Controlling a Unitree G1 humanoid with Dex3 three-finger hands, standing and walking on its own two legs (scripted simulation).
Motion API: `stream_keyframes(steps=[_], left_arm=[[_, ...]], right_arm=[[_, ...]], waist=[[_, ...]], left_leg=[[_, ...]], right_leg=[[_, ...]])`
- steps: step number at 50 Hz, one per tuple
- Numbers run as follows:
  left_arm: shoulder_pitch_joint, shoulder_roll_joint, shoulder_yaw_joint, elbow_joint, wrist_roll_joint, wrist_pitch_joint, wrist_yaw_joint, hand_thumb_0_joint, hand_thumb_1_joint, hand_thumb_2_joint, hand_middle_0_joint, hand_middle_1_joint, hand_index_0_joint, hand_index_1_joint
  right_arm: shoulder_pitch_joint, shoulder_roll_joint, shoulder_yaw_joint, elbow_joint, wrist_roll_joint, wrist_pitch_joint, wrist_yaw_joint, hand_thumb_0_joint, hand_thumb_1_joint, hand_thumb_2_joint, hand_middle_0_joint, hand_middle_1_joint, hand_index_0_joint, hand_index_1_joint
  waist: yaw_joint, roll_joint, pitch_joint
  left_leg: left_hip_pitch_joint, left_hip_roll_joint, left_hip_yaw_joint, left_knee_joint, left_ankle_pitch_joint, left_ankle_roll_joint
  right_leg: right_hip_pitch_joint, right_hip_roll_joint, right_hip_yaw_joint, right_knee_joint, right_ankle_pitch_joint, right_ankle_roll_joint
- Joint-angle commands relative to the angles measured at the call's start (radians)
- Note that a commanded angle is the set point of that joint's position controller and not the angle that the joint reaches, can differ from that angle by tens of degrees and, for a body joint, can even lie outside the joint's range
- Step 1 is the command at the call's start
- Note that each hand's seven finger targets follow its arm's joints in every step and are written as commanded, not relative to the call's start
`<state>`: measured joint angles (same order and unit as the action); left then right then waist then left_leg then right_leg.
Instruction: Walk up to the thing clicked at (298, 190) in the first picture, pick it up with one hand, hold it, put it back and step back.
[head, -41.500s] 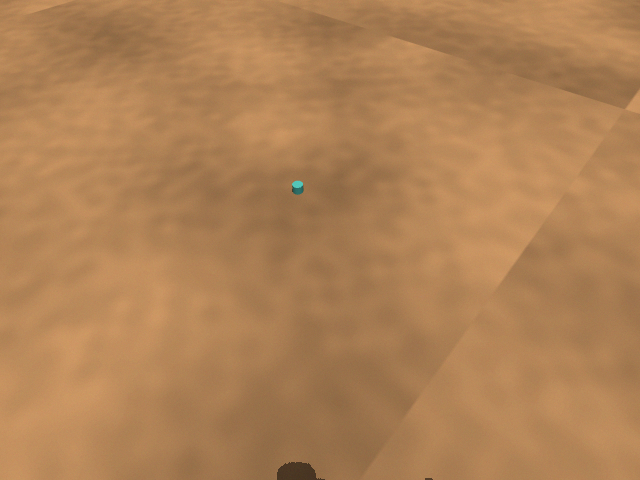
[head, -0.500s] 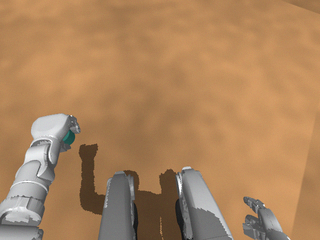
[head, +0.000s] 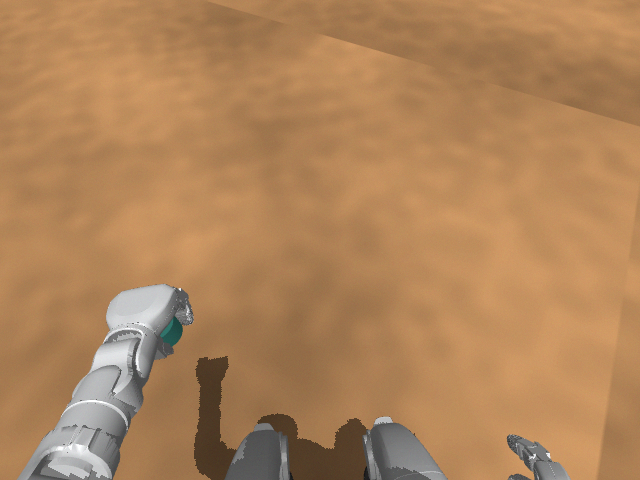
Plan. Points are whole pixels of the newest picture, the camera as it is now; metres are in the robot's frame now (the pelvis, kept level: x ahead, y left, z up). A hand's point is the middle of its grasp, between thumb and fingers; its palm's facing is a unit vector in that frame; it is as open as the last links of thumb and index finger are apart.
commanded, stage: lift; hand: left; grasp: from above
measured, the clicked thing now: (161, 328) +0.35 +0.24 -0.10
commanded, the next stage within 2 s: hold in 0.28 s
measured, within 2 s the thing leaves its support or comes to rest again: neither
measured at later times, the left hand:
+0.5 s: hand (144, 305) +0.35 +0.23 -0.01, palm faces -0.42 -0.07 -0.90, open 6.6 cm
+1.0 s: hand (138, 290) +0.35 +0.22 +0.03, palm faces -0.43 -0.06 -0.90, open 6.6 cm
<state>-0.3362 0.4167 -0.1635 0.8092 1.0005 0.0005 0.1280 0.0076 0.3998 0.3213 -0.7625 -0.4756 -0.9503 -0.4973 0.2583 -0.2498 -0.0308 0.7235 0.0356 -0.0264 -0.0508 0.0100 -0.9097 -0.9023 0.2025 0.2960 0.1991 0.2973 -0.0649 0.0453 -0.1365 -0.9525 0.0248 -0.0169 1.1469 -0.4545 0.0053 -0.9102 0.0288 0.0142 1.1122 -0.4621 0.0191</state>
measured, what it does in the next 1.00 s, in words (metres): rises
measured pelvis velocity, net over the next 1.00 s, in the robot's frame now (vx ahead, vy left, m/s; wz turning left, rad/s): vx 0.04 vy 0.00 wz -0.01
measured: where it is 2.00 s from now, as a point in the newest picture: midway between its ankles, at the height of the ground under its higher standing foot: outside the picture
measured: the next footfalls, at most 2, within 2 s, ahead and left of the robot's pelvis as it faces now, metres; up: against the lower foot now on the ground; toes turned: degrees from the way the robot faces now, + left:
none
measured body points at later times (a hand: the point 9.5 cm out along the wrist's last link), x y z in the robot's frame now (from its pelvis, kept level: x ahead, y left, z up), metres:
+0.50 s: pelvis +0.03 +0.00 +0.06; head +0.07 -0.01 +0.51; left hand +0.37 +0.23 +0.04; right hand +0.13 -0.26 -0.07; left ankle +0.06 +0.11 -0.65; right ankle +0.05 -0.13 -0.65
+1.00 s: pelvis +0.04 +0.00 +0.07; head +0.06 -0.02 +0.52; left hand +0.37 +0.22 +0.08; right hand +0.16 -0.26 -0.05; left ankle +0.06 +0.11 -0.65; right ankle +0.05 -0.13 -0.65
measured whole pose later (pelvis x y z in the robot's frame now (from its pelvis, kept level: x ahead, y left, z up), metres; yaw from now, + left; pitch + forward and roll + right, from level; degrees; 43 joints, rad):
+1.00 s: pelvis +0.04 +0.00 +0.07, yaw +0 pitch +5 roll +0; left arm -0.28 0.39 -0.21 0.71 0.99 0.02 0.03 0.01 0.39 0.35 -0.76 -0.49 -0.95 -0.50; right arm 0.24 -0.26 -0.05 0.70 0.05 0.02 -0.04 0.01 -0.90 -0.90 0.20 0.30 0.20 0.30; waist -0.02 0.05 -0.06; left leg -0.43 0.01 0.02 0.66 -0.31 0.01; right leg -0.41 0.00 0.05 0.65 -0.32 0.02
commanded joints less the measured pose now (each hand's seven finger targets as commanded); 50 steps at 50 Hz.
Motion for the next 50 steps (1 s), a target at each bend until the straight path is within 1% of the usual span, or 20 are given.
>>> stream_keyframes(steps=[1, 3, 5, 7, 9, 12, 14, 16, 18, 21, 25, 27, 28, 35, 41, 43, 45, 47, 49, 50], left_arm=[[-0.305, 0.223, 0.092, -0.177, 0.005, 0.017, 0.064, 0.000, 0.669, 0.438, -0.971, -0.624, -1.028, -0.566], [-0.317, 0.210, 0.086, -0.178, -0.005, 0.025, 0.068, 0.000, 0.653, 0.483, -0.975, -0.620, -1.022, -0.574], [-0.309, 0.196, 0.070, -0.150, -0.004, 0.035, 0.065, 0.000, 0.663, 0.461, -0.984, -0.609, -1.033, -0.559], [-0.263, 0.194, 0.079, -0.125, -0.006, 0.041, 0.058, 0.000, 0.651, 0.448, -0.978, -0.595, -1.026, -0.547], [-0.272, 0.164, 0.050, -0.140, -0.018, 0.044, 0.050, 0.000, 0.666, 0.462, -0.994, -0.584, -1.038, -0.540], [-0.285, 0.156, 0.044, -0.149, -0.027, 0.042, 0.040, 0.000, 0.646, 0.461, -0.981, -0.594, -1.025, -0.550], [-0.270, 0.164, 0.047, -0.149, -0.025, 0.038, 0.035, 0.000, 0.672, 0.452, -1.007, -0.581, -1.050, -0.538], [-0.275, 0.186, 0.062, -0.156, -0.020, 0.033, 0.033, 0.000, 0.650, 0.456, -0.973, -0.611, -1.023, -0.561], [-0.293, 0.154, 0.042, -0.177, -0.021, 0.030, 0.034, 0.000, 0.631, 0.489, -0.963, -0.630, -1.010, -0.582], [-0.303, 0.185, 0.059, -0.185, -0.010, 0.027, 0.039, 0.000, 0.663, 0.417, -0.964, -0.605, -1.025, -0.543], [-0.297, 0.170, 0.040, -0.178, 0.005, 0.028, 0.022, 0.000, 0.666, 0.415, -0.976, -0.589, -1.035, -0.530], [-0.299, 0.178, 0.052, -0.194, -0.009, 0.026, 0.017, 0.000, 0.671, 0.448, -0.979, -0.603, -1.036, -0.546], [-0.287, 0.162, 0.045, -0.185, -0.011, 0.030, 0.015, 0.000, 0.670, 0.438, -0.971, -0.607, -1.031, -0.546], [-0.272, 0.168, 0.039, -0.215, -0.010, 0.027, -0.024, 0.000, 0.681, 0.443, -0.977, -0.600, -1.037, -0.540], [-0.260, 0.177, 0.046, -0.241, -0.013, 0.018, -0.045, 0.000, 0.667, 0.459, -0.974, -0.602, -1.031, -0.545], [-0.269, 0.182, 0.054, -0.259, -0.012, 0.017, -0.049, 0.000, 0.660, 0.472, -0.968, -0.606, -1.023, -0.550], [-0.257, 0.169, 0.043, -0.266, -0.004, 0.019, -0.055, 0.000, 0.662, 0.455, -0.975, -0.591, -1.030, -0.536], [-0.265, 0.192, 0.062, -0.294, -0.008, 0.018, -0.053, 0.000, 0.664, 0.482, -0.974, -0.605, -1.027, -0.552], [-0.276, 0.179, 0.051, -0.296, -0.010, 0.018, -0.058, 0.000, 0.650, 0.516, -0.969, -0.618, -1.018, -0.569], [-0.269, 0.182, 0.049, -0.282, -0.006, 0.019, -0.060, 0.000, 0.668, 0.522, -0.987, -0.623, -1.035, -0.576]], right_arm=[[0.032, -0.141, -0.050, -0.088, 0.005, -0.033, -0.011, 0.000, -0.910, -0.904, 0.200, 0.300, 0.200, 0.300], [0.028, -0.139, -0.051, -0.088, 0.002, -0.032, -0.009, 0.000, -0.908, -0.903, 0.200, 0.300, 0.200, 0.300], [0.028, -0.140, -0.051, -0.081, 0.003, -0.031, -0.008, 0.000, -0.911, -0.904, 0.200, 0.300, 0.200, 0.300], [0.025, -0.140, -0.053, -0.083, 0.003, -0.031, -0.007, 0.000, -0.909, -0.903, 0.200, 0.300, 0.200, 0.300], [0.020, -0.140, -0.054, -0.096, 0.003, -0.029, -0.004, 0.000, -0.908, -0.902, 0.200, 0.300, 0.200, 0.300], [0.018, -0.138, -0.054, -0.097, 0.005, -0.031, -0.003, 0.000, -0.911, -0.904, 0.200, 0.300, 0.200, 0.300], [0.017, -0.137, -0.053, -0.101, 0.006, -0.029, -0.004, 0.000, -0.911, -0.903, 0.200, 0.300, 0.200, 0.300], [0.018, -0.139, -0.054, -0.100, 0.007, -0.029, -0.005, 0.000, -0.909, -0.902, 0.200, 0.300, 0.200, 0.300], [0.010, -0.132, -0.053, -0.102, 0.007, -0.027, -0.006, 0.000, -0.910, -0.903, 0.200, 0.300, 0.200, 0.300], [0.008, -0.144, -0.059, -0.098, 0.008, -0.026, -0.006, 0.000, -0.907, -0.900, 0.200, 0.300, 0.200, 0.300], [0.001, -0.140, -0.058, -0.095, 0.011, -0.018, -0.005, 0.000, -0.906, -0.900, 0.200, 0.300, 0.200, 0.300], [-0.006, -0.146, -0.062, -0.098, 0.012, -0.018, -0.002, 0.000, -0.904, -0.900, 0.200, 0.300, 0.200, 0.300], [-0.003, -0.143, -0.061, -0.097, 0.012, -0.017, -0.001, 0.000, -0.903, -0.899, 0.200, 0.300, 0.200, 0.300], [-0.016, -0.149, -0.063, -0.113, 0.016, -0.007, 0.001, 0.000, -0.899, -0.898, 0.200, 0.300, 0.200, 0.300], [-0.041, -0.147, -0.058, -0.139, 0.020, 0.000, 0.002, 0.000, -0.902, -0.900, 0.200, 0.300, 0.199, 0.300], [-0.048, -0.149, -0.059, -0.144, 0.020, 0.004, 0.001, 0.000, -0.901, -0.900, 0.199, 0.300, 0.199, 0.300], [-0.045, -0.142, -0.057, -0.142, 0.019, 0.006, 0.001, 0.000, -0.905, -0.901, 0.199, 0.300, 0.199, 0.300], [-0.045, -0.150, -0.060, -0.143, 0.020, 0.009, 0.001, 0.000, -0.903, -0.900, 0.199, 0.300, 0.200, 0.300], [-0.046, -0.148, -0.058, -0.147, 0.020, 0.011, 0.002, 0.000, -0.904, -0.901, 0.199, 0.300, 0.199, 0.300], [-0.049, -0.149, -0.058, -0.146, 0.022, 0.014, 0.000, 0.000, -0.906, -0.902, 0.199, 0.300, 0.199, 0.300]], waist=[[0.005, 0.002, -0.306], [0.007, 0.018, -0.294], [-0.003, -0.004, -0.266], [0.012, -0.007, -0.251], [0.007, -0.002, -0.234], [0.007, 0.007, -0.210], [0.009, -0.023, -0.213], [0.016, -0.028, -0.219], [0.010, -0.022, -0.223], [0.019, -0.001, -0.228], [0.018, -0.010, -0.199], [0.027, -0.008, -0.208], [0.025, -0.011, -0.210], [0.031, -0.026, -0.198], [0.045, -0.026, -0.158], [0.042, -0.026, -0.167], [0.042, -0.043, -0.179], [0.049, -0.031, -0.200], [0.042, -0.031, -0.195], [0.049, -0.037, -0.175]], left_leg=[[0.319, -0.032, 0.010, -0.242, 0.154, 0.007], [0.356, -0.032, 0.012, -0.279, 0.166, 0.004], [0.380, -0.030, 0.010, -0.307, 0.175, 0.003], [0.400, -0.032, 0.013, -0.333, 0.195, 0.002], [0.432, -0.030, 0.011, -0.371, 0.184, -0.001], [0.457, -0.028, 0.008, -0.409, 0.176, -0.004], [0.478, -0.033, 0.011, -0.418, 0.215, 0.001], [0.485, -0.037, 0.018, -0.424, 0.243, 0.004], [0.514, -0.037, 0.019, -0.437, 0.261, 0.004], [0.559, -0.036, 0.019, -0.464, 0.292, -0.003], [0.580, -0.037, 0.022, -0.488, 0.316, -0.001], [0.607, -0.036, 0.023, -0.502, 0.321, -0.004], [0.613, -0.036, 0.022, -0.505, 0.340, -0.004], [0.642, -0.038, 0.030, -0.526, 0.398, 0.000], [0.646, -0.038, 0.026, -0.562, 0.359, -0.002], [0.658, -0.039, 0.028, -0.561, 0.364, 0.000], [0.668, -0.041, 0.033, -0.554, 0.404, 0.006], [0.688, -0.041, 0.036, -0.560, 0.426, 0.006], [0.696, -0.039, 0.034, -0.568, 0.429, 0.006], [0.691, -0.037, 0.031, -0.576, 0.426, 0.005]], right_leg=[[0.222, 0.027, 0.000, -0.258, 0.170, -0.034], [0.247, 0.025, -0.002, -0.287, 0.180, -0.034], [0.256, 0.026, -0.002, -0.309, 0.190, -0.033], [0.286, 0.023, -0.001, -0.329, 0.207, -0.034], [0.302, 0.024, -0.007, -0.357, 0.194, -0.036], [0.328, 0.025, -0.007, -0.391, 0.183, -0.034], [0.362, 0.023, -0.001, -0.412, 0.221, -0.031], [0.397, 0.019, 0.008, -0.427, 0.250, -0.028], [0.405, 0.019, 0.013, -0.441, 0.272, -0.027], [0.428, 0.020, 0.004, -0.452, 0.286, -0.032], [0.444, 0.019, 0.010, -0.480, 0.310, -0.031], [0.469, 0.020, 0.006, -0.490, 0.304, -0.032], [0.475, 0.020, 0.008, -0.490, 0.322, -0.032], [0.518, 0.021, 0.009, -0.514, 0.377, -0.030], [0.538, 0.020, 0.010, -0.539, 0.336, -0.032], [0.539, 0.020, 0.014, -0.547, 0.344, -0.030], [0.560, 0.015, 0.018, -0.547, 0.394, -0.024], [0.580, 0.015, 0.015, -0.548, 0.408, -0.026], [0.581, 0.016, 0.015, -0.551, 0.409, -0.026], [0.576, 0.018, 0.012, -0.557, 0.404, -0.027]])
